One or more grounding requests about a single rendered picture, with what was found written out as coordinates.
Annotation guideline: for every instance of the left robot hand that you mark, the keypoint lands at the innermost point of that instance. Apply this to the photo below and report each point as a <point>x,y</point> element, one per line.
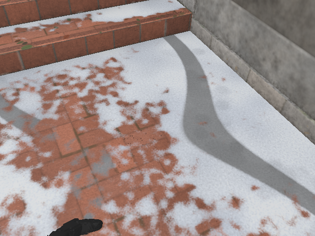
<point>78,227</point>

